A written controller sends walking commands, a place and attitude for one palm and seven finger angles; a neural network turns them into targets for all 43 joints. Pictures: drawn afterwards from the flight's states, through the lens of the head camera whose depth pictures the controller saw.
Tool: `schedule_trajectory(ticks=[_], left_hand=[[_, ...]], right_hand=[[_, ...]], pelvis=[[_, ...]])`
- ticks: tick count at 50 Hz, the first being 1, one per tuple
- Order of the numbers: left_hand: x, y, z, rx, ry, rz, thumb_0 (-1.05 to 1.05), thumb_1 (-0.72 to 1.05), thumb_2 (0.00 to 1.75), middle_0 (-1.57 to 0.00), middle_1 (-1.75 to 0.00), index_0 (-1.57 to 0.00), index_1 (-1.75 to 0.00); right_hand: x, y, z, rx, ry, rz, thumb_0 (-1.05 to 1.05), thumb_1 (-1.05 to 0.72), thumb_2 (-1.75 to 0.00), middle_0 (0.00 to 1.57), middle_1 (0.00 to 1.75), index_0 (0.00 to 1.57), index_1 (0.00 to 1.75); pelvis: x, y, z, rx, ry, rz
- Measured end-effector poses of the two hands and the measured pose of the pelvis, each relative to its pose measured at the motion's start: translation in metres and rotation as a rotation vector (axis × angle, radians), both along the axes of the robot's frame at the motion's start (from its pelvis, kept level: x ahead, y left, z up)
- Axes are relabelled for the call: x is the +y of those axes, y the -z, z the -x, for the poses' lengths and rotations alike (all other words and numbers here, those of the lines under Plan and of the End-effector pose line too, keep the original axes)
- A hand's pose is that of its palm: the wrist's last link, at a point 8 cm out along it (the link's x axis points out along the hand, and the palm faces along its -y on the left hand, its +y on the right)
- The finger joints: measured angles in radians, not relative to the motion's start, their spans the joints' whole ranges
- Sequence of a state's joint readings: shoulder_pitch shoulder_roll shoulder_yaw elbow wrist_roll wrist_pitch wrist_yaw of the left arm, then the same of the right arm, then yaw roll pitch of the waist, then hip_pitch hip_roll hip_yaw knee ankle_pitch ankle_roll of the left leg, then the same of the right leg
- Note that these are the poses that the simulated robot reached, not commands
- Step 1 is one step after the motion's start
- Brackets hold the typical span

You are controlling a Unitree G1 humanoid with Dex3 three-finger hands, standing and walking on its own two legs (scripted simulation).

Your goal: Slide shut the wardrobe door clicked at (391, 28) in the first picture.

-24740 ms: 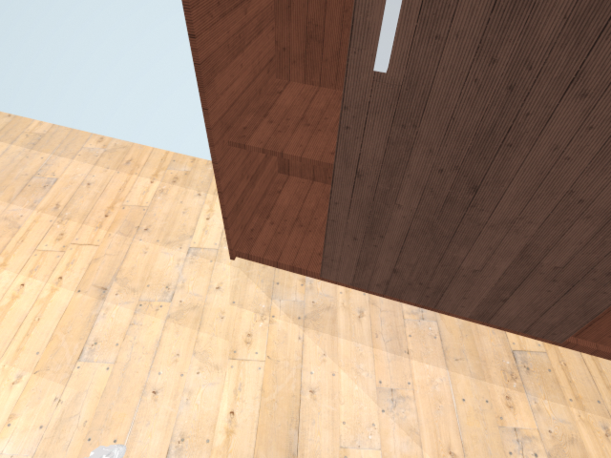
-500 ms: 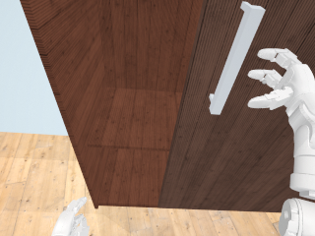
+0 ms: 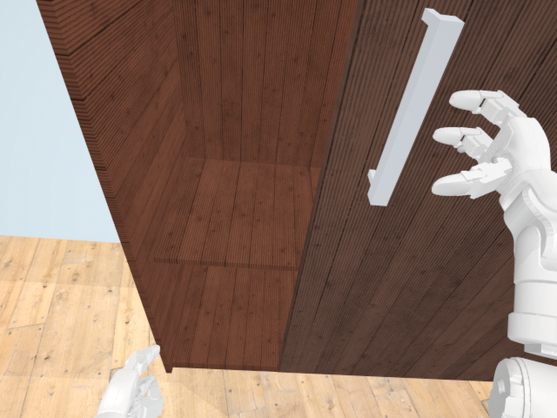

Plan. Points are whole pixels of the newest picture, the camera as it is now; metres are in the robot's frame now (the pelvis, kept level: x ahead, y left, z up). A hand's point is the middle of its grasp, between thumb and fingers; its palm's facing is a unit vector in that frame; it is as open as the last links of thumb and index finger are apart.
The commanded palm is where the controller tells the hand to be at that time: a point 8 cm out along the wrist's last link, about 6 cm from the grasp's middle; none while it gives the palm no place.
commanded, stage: feel for the door with the fingertips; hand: right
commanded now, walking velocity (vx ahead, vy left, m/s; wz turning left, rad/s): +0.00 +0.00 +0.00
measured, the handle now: (400, 118) +0.44 -0.13 +0.27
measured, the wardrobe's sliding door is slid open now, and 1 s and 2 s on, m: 0.36 0.36 0.36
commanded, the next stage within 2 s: slide the fingers in behind the handle in 0.70 s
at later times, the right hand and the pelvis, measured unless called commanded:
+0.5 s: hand (413, 138) +0.39 -0.13 +0.27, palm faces -0.01 +1.00 -0.03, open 14.0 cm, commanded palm +0.36 -0.19 +0.26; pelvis +0.00 +0.01 +0.00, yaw +1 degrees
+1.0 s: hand (420, 133) +0.39 -0.14 +0.27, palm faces +0.00 +1.00 -0.04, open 14.0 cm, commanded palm +0.36 -0.19 +0.26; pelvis +0.01 +0.01 +0.00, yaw +0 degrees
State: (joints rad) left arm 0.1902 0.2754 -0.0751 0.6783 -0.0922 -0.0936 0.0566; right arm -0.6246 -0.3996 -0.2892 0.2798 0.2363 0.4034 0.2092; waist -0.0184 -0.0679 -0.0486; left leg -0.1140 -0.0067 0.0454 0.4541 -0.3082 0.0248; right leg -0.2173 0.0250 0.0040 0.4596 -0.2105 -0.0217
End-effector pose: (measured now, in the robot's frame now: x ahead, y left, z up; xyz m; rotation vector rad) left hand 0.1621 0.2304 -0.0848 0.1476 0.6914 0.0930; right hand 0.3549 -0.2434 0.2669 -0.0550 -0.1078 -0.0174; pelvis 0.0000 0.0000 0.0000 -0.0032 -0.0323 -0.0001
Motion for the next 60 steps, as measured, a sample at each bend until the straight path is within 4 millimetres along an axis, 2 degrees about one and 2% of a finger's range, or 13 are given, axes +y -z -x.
schedule_trajectory(ticks=[5, 15, 22, 40, 49, 60], left_hand=[[-0.002, -0.001, -0.004, -0.004, 0.009, -0.005, 0.01, 0.91, 0.90, -0.20, -0.30, -0.20, -0.30], [-0.010, -0.003, -0.012, -0.019, 0.022, 0.018, 0.01, 0.91, 0.90, -0.20, -0.30, -0.20, -0.30], [-0.007, -0.002, -0.011, -0.008, 0.010, 0.037, 0.01, 0.91, 0.90, -0.20, -0.30, -0.20, -0.30], [0.017, 0.003, -0.006, 0.037, -0.012, -0.005, 0.01, 0.91, 0.90, -0.20, -0.30, -0.20, -0.30], [0.013, 0.002, -0.006, 0.022, -0.015, 0.014, 0.01, 0.91, 0.90, -0.19, -0.30, -0.20, -0.30], [0.004, -0.003, -0.013, -0.003, 0.007, 0.019, 0.01, 0.91, 0.90, -0.20, -0.30, -0.20, -0.30]], right_hand=[[0.010, 0.001, 0.001, -0.003, -0.016, 0.000, -0.01, 0.50, -0.30, 0.30, 1.20, 0.30, 1.20], [0.048, 0.001, -0.011, 0.017, -0.053, -0.021, -0.01, 0.50, -0.30, 0.30, 1.20, 0.30, 1.20], [0.058, -0.001, -0.013, 0.001, -0.033, -0.015, -0.01, 0.50, -0.30, 0.30, 1.20, 0.30, 1.20], [0.049, 0.003, -0.022, 0.038, -0.003, -0.010, -0.01, 0.50, -0.30, 0.34, 1.24, 0.30, 1.20], [0.051, -0.006, -0.017, -0.014, -0.024, -0.021, -0.01, 0.50, -0.30, 0.32, 1.22, 0.30, 1.20], [0.050, 0.001, -0.004, -0.001, -0.023, -0.016, -0.01, 0.50, -0.30, 0.31, 1.21, 0.30, 1.20]], pelvis=[[-0.001, 0.000, 0.001, -0.003, 0.005, 0.000], [0.001, -0.001, 0.002, -0.003, 0.000, 0.003], [0.004, -0.001, -0.002, -0.004, -0.014, 0.007], [0.014, -0.001, -0.005, -0.004, 0.004, 0.007], [0.013, -0.001, -0.006, -0.005, -0.005, 0.009], [0.010, -0.001, -0.003, -0.011, -0.003, 0.007]])
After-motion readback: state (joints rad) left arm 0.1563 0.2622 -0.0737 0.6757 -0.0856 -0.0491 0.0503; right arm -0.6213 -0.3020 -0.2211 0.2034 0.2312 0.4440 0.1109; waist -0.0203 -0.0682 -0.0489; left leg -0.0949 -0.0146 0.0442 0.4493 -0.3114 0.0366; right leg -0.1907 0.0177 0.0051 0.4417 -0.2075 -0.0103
